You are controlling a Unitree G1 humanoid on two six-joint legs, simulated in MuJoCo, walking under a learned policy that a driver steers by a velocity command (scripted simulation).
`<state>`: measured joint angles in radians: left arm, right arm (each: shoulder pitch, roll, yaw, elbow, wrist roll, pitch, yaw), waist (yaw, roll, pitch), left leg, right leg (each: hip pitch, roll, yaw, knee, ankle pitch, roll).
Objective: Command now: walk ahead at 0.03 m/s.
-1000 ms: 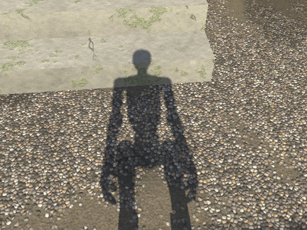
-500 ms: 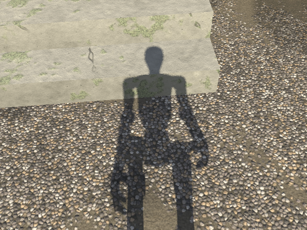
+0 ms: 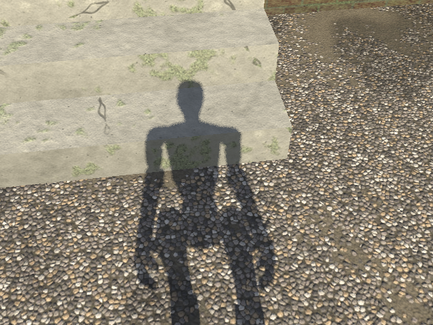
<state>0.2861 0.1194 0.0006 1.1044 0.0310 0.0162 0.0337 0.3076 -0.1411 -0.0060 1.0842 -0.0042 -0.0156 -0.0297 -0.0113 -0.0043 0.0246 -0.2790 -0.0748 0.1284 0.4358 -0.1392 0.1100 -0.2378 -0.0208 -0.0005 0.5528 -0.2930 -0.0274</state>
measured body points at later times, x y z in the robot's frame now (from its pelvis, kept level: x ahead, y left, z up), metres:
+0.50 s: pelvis +0.03 -0.02 +0.01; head +0.03 -0.02 +0.46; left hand -0.01 +0.17 -0.16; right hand +0.01 -0.23 -0.15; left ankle +0.07 +0.05 -0.73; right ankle +0.01 -0.12 -0.73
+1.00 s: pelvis +0.07 -0.01 -0.01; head +0.09 +0.00 +0.44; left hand +0.01 +0.21 -0.17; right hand +0.09 -0.24 -0.16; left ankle +0.07 +0.06 -0.72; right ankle +0.01 -0.12 -0.73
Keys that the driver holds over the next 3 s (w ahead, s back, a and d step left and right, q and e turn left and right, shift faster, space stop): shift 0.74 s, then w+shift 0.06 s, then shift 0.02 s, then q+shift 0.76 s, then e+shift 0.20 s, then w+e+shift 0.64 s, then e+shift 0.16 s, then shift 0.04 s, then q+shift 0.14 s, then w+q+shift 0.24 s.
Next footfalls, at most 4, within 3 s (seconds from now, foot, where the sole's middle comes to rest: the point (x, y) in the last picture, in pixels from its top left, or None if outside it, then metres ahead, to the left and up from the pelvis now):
1.12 left None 0.17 0.10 -0.77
1.84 right None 0.31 -0.01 -0.77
2.26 left None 0.44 0.31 -0.77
2.66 right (181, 234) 0.85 0.16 -0.77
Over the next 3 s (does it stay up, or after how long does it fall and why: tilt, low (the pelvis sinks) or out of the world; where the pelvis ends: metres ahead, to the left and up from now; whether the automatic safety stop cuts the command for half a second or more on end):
stays up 0.79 0.22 0.01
